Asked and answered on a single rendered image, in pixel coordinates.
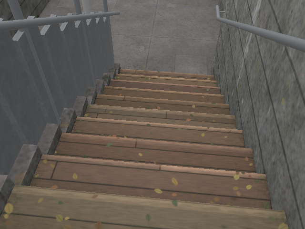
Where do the stairs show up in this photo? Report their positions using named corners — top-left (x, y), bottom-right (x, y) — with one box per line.
top-left (0, 69), bottom-right (289, 229)

